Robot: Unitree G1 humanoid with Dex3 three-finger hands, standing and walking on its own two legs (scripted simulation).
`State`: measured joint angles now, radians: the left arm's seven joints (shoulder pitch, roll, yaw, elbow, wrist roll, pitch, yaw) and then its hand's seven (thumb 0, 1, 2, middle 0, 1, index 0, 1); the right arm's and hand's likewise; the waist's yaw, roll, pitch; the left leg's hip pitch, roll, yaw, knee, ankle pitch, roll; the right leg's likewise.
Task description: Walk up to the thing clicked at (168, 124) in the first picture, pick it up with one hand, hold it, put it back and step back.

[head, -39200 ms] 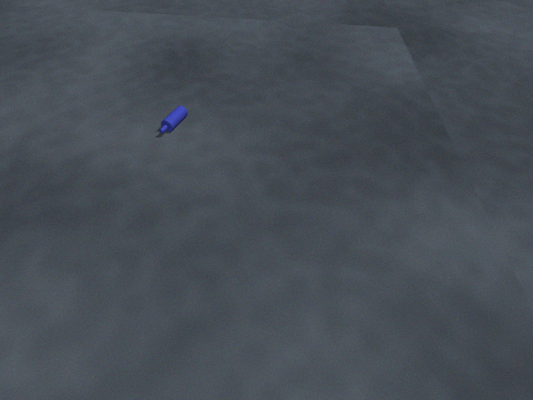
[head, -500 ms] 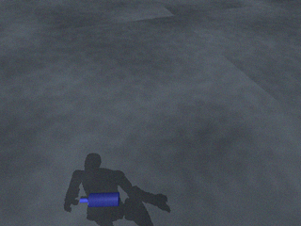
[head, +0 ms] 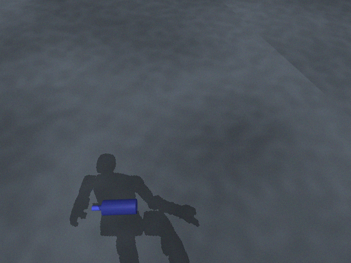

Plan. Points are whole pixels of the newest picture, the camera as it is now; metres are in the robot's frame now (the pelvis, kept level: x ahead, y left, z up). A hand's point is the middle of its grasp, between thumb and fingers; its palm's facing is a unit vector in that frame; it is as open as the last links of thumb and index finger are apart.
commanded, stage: step back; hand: left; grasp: from above
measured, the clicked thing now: (114, 207) +0.47 +0.31 -0.73
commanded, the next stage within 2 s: none
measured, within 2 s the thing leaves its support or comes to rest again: neither
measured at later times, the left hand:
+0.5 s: hand out of the picture +0.00 +0.24 -0.14, palm faces +0.04 -0.90 -0.44, open 7.4 cm
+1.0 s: hand out of the picture -0.21 +0.30 -0.16, palm faces +0.01 -0.91 -0.41, open 7.4 cm
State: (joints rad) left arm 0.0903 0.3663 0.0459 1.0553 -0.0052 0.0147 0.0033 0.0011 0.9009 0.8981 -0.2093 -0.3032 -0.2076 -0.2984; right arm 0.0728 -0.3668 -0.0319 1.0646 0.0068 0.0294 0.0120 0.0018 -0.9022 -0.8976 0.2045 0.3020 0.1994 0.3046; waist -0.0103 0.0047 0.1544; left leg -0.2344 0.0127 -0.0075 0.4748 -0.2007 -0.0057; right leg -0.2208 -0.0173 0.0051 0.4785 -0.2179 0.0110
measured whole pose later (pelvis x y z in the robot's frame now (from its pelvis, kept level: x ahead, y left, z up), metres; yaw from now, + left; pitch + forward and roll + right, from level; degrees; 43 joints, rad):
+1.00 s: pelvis -0.26 +0.02 -0.01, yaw +0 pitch -2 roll -1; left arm 0.24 0.42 0.09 0.88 0.02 0.05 0.02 0.00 0.90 0.90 -0.21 -0.30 -0.21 -0.30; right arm 0.10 -0.36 -0.04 0.86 -0.02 0.04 0.00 0.00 -0.90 -0.90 0.21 0.30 0.20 0.30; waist 0.03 -0.03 0.17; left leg -0.36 0.02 0.05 0.57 -0.18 0.05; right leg -0.37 0.07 0.14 1.07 -0.47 0.05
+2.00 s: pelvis -0.59 +0.00 -0.01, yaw -4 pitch -2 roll +1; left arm 0.23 0.35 0.05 0.92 0.04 0.03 0.00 0.00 0.90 0.90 -0.21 -0.30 -0.21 -0.30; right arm 0.15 -0.41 -0.04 0.89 -0.01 0.06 -0.01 0.00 -0.90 -0.90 0.20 0.30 0.20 0.30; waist 0.04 0.02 0.11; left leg -0.47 -0.08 -0.12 1.02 -0.45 0.00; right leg -0.26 -0.02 0.06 0.63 -0.33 -0.01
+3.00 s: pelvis -0.56 +0.02 -0.01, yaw +0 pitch -2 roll -1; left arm 0.11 0.38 0.03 1.03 0.01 0.00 0.00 0.00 0.90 0.90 -0.21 -0.30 -0.21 -0.30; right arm 0.06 -0.32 -0.01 1.03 -0.02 -0.01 0.00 0.00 -0.90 -0.90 0.21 0.30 0.20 0.30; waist 0.02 -0.02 0.09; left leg -0.29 0.03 0.02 0.58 -0.26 0.00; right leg -0.19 -0.03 -0.01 0.54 -0.32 0.03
